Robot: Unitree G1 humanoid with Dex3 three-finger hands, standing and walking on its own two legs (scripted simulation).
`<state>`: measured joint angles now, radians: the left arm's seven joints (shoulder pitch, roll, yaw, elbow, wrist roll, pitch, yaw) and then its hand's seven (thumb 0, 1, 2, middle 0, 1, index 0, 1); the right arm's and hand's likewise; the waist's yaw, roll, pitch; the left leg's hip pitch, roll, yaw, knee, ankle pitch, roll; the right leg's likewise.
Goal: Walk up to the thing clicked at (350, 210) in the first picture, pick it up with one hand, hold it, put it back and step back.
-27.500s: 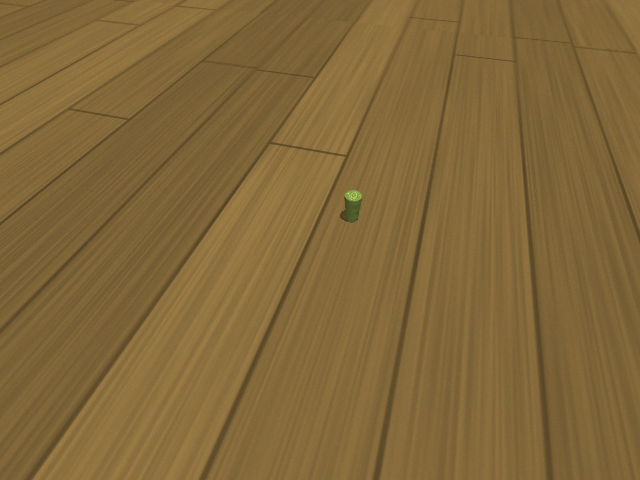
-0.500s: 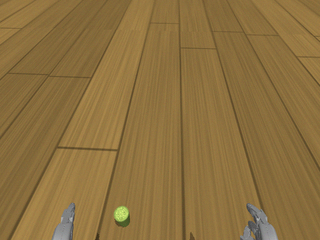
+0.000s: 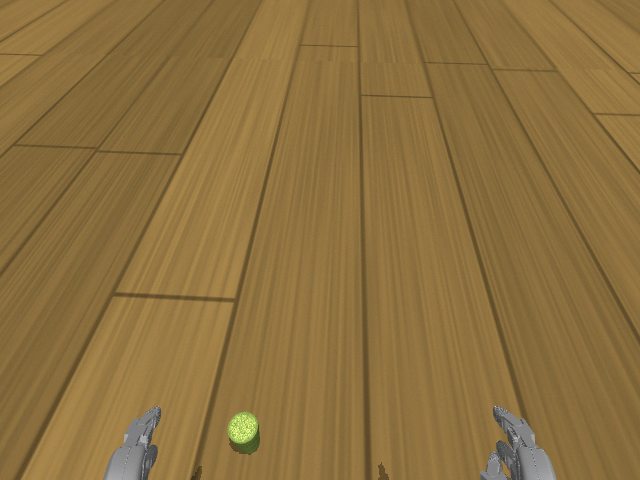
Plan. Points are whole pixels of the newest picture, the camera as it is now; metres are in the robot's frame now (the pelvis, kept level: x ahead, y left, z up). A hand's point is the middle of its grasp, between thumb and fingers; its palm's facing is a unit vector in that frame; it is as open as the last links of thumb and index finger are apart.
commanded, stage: stand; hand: left
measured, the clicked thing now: (246, 435) +0.40 +0.21 -0.65
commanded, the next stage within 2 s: none
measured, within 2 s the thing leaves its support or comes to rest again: neither
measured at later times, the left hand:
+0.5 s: hand out of the picture +0.08 +0.25 -0.11, palm faces +0.00 -0.93 -0.36, open 7.5 cm
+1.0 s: hand out of the picture +0.02 +0.26 -0.10, palm faces +0.01 -0.93 -0.36, open 7.4 cm
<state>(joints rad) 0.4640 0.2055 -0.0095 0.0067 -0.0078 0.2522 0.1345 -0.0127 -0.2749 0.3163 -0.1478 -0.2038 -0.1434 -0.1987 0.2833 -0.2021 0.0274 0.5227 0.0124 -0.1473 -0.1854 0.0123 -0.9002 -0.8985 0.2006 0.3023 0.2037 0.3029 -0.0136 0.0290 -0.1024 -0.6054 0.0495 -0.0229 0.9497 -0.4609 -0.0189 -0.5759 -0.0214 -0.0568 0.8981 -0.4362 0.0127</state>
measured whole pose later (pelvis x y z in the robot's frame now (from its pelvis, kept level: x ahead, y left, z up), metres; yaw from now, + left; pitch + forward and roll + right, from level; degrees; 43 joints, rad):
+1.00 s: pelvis -0.01 +0.00 +0.05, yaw +1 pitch -4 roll +0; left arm 0.18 0.32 0.00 1.14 0.03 -0.01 0.02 0.00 0.90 0.90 -0.20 -0.30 -0.20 -0.30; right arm 0.15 -0.31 -0.02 1.12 -0.02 0.00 -0.01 0.01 -0.90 -0.90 0.20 0.30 0.20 0.30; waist 0.02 0.02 0.06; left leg -0.15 0.00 0.00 0.39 -0.17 0.00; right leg -0.14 -0.05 -0.05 0.39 -0.18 0.03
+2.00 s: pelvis +0.01 +0.00 +0.06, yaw +0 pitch -3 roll +0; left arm 0.11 0.33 0.01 1.15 0.02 -0.01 0.01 0.00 0.90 0.90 -0.20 -0.30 -0.20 -0.30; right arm 0.11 -0.34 -0.01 1.16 -0.01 -0.01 -0.01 0.00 -0.90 -0.90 0.20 0.30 0.20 0.30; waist 0.01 0.01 0.05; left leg -0.09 0.02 0.01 0.31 -0.17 -0.02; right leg -0.10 -0.04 -0.04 0.32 -0.18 0.02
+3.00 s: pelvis -0.11 +0.04 +0.03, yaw -4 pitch -2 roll +0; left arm 0.11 0.39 0.07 0.88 0.02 0.06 0.02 0.00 0.90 0.90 -0.20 -0.30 -0.20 -0.30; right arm 0.13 -0.35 -0.04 0.84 -0.02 0.02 -0.02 0.00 -0.90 -0.90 0.20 0.30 0.21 0.30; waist -0.02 -0.02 0.21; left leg -0.37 0.00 0.06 0.65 -0.25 0.05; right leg -0.33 0.04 0.10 0.92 -0.52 0.01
